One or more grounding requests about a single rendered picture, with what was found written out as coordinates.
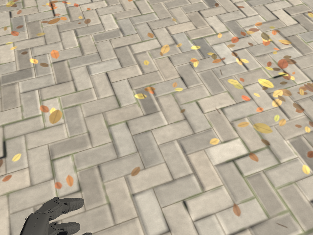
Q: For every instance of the robot left hand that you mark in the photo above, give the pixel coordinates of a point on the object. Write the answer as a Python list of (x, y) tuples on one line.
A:
[(38, 223)]

